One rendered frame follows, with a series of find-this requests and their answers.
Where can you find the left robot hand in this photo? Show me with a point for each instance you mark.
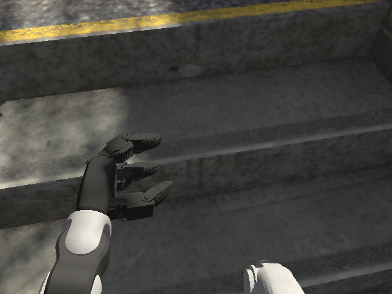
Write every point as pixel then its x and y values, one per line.
pixel 103 177

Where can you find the robot right thigh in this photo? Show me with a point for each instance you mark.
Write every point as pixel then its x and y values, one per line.
pixel 270 278

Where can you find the left robot forearm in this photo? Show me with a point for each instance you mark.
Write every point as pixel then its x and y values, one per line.
pixel 82 255

